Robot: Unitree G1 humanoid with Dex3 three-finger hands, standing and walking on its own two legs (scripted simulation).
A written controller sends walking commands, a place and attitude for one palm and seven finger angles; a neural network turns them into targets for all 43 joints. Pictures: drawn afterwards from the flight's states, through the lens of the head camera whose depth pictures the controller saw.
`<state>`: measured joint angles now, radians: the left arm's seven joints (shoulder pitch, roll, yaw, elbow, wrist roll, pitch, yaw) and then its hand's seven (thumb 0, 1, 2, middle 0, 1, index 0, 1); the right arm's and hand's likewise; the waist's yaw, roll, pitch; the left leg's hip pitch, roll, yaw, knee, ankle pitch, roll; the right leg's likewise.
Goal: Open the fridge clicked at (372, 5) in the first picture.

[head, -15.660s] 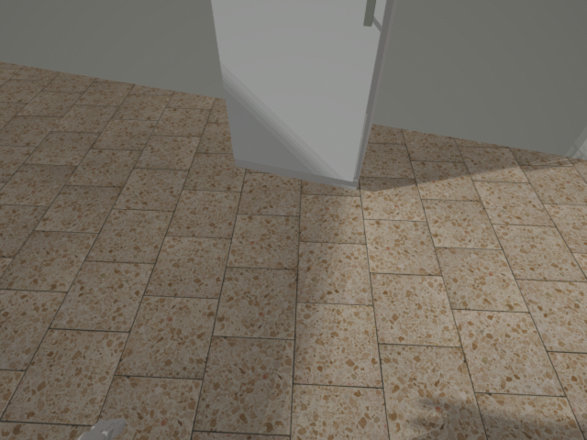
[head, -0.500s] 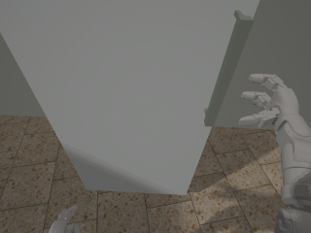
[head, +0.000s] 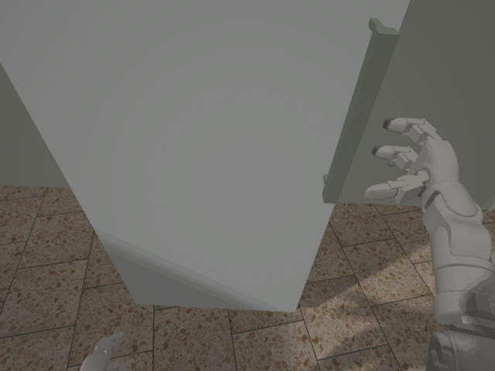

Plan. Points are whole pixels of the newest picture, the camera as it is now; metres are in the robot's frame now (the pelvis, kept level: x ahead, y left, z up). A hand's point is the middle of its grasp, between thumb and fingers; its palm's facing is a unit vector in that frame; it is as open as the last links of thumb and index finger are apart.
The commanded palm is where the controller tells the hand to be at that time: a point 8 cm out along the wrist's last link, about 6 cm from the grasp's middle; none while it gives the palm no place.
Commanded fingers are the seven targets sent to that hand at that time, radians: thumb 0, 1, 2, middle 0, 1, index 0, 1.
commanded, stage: move the hooked fingers beside the handle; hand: right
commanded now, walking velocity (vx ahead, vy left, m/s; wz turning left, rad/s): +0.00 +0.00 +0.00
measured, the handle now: (348, 125) +0.47 -0.12 +0.20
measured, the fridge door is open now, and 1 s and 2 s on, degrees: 0 0 0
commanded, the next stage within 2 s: feel for the door with the fingertips in 0.44 s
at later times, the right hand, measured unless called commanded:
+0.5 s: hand (392, 161) +0.41 -0.19 +0.17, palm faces +0.01 +1.00 -0.01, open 14.0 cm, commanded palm +0.39 -0.23 +0.18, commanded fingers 0.00 0.50 -0.30 0.30 1.20 0.30 1.20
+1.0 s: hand (363, 158) +0.41 -0.14 +0.18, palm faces +0.00 +1.00 +0.01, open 14.0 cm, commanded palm +0.39 -0.20 +0.18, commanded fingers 0.00 0.50 -0.30 0.30 1.20 0.30 1.20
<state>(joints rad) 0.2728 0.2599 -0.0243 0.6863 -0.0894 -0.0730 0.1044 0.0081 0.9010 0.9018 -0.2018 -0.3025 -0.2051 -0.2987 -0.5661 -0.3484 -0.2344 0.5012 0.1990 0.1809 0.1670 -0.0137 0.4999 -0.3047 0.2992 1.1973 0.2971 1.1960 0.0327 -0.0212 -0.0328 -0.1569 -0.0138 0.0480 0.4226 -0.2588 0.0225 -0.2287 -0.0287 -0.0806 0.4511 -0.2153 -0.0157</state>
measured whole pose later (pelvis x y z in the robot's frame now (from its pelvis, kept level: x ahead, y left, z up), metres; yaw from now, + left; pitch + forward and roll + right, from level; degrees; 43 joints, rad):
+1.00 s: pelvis +0.00 +0.00 +0.00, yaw +0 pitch +0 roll +0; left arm 0.24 0.24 -0.03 0.69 -0.08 -0.06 0.09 0.01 0.90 0.90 -0.20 -0.30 -0.21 -0.30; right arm -0.62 -0.26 -0.18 0.54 0.18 0.20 0.09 -0.01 0.50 -0.30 0.30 1.20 0.30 1.20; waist 0.03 -0.02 -0.04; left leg -0.16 -0.01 0.05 0.42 -0.26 0.03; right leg -0.23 -0.03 -0.08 0.44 -0.21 -0.01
